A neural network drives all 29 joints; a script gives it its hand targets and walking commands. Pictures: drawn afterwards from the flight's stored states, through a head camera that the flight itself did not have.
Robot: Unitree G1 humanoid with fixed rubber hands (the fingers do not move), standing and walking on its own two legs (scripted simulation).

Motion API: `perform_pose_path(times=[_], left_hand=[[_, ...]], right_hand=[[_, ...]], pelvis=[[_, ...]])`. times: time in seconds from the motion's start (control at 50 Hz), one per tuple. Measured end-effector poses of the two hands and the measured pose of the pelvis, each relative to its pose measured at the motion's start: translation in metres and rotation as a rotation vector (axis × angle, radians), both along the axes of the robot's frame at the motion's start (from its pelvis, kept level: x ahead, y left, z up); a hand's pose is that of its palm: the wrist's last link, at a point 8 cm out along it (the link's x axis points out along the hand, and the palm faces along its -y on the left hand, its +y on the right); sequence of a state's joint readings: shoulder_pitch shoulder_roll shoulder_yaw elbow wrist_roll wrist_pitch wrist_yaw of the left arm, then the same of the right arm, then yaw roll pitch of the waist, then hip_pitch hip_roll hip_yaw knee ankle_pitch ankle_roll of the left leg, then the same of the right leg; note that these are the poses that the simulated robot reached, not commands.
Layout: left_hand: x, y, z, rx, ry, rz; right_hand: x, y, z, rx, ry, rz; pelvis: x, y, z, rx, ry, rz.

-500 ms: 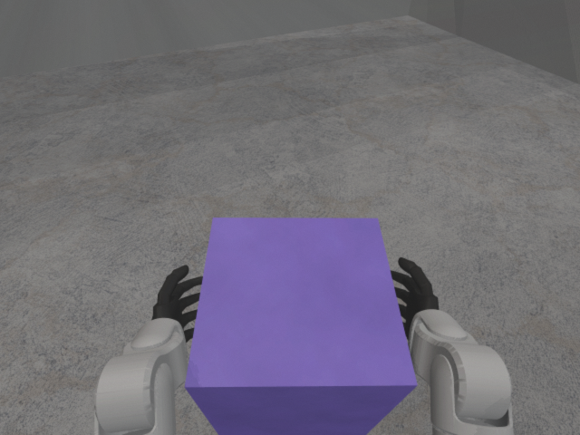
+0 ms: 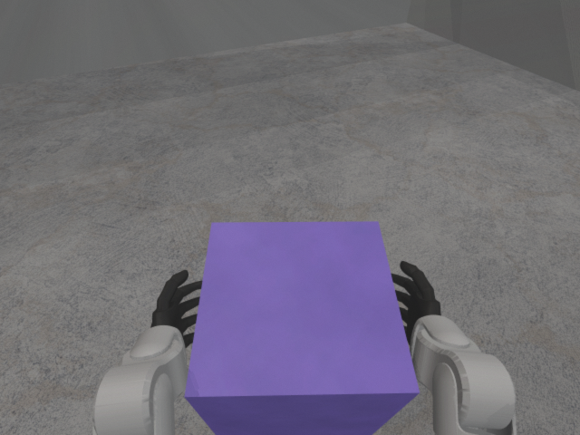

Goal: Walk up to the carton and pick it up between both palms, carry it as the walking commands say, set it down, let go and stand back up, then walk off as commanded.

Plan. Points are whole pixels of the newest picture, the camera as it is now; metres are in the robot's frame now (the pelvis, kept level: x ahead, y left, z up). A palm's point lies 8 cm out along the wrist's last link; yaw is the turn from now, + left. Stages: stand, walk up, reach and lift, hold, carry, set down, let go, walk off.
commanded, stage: carry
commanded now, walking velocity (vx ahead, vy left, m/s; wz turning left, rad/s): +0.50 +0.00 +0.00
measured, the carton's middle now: (295, 338) +0.25 +0.00 +0.03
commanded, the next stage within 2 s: none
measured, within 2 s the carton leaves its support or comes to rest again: neither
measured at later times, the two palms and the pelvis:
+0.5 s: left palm (199, 249) +0.41 +0.15 +0.04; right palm (379, 244) +0.41 -0.15 +0.04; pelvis +0.16 +0.01 -0.03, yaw -3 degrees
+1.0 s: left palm (217, 160) +0.67 +0.15 +0.04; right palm (354, 166) +0.65 -0.15 +0.03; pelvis +0.41 +0.02 -0.03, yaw -4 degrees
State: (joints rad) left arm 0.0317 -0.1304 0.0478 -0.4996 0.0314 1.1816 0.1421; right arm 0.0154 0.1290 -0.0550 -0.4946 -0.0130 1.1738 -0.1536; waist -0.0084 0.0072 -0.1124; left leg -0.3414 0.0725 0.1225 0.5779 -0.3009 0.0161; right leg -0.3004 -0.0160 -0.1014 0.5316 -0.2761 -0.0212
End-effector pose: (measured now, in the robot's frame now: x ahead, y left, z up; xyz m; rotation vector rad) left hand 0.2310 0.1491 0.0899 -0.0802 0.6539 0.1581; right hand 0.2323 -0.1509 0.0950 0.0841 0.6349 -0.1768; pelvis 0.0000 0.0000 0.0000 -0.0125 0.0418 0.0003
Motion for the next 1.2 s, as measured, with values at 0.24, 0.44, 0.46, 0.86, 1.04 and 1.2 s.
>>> perform_pose_path(times=[0.24, 0.44, 0.46, 0.86, 1.04, 1.2], left_hand=[[0.072, 0.004, -0.002, 0.006, 0.012, 0.001], [0.156, 0.001, -0.050, -0.012, 0.088, -0.008], [0.163, 0.001, -0.053, -0.004, 0.086, -0.013], [0.346, 0.026, -0.064, -0.030, 0.032, 0.071], [0.461, -0.011, -0.050, 0.019, 0.032, -0.076], [0.524, -0.013, -0.056, 0.006, 0.074, -0.027]], right_hand=[[0.069, 0.004, -0.007, 0.004, 0.013, 0.002], [0.157, 0.001, -0.043, -0.016, 0.087, -0.002], [0.164, 0.001, -0.047, -0.005, 0.084, -0.010], [0.362, 0.026, -0.061, -0.003, 0.034, 0.049], [0.431, -0.010, -0.064, 0.047, 0.034, -0.098], [0.517, -0.013, -0.056, 0.029, 0.076, -0.043]], pelvis=[[0.077, 0.004, -0.009, 0.020, 0.026, -0.025], [0.142, 0.002, -0.023, 0.028, 0.046, -0.008], [0.147, 0.004, -0.024, 0.013, 0.050, -0.015], [0.337, 0.012, -0.041, 0.020, 0.042, -0.032], [0.430, 0.013, -0.036, 0.004, 0.063, -0.057], [0.506, -0.003, -0.028, 0.021, 0.041, 0.030]])
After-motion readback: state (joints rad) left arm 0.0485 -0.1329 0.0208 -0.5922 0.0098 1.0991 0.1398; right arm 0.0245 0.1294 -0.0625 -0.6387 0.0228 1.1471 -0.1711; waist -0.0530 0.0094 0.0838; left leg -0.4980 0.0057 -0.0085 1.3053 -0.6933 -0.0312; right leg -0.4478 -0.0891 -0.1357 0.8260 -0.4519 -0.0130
